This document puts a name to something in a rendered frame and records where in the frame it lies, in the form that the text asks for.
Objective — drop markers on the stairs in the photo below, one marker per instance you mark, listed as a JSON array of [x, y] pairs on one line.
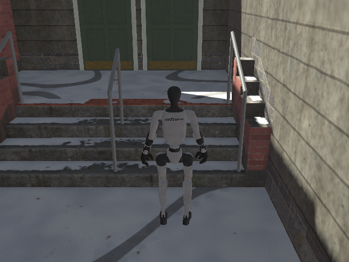
[[70, 146]]

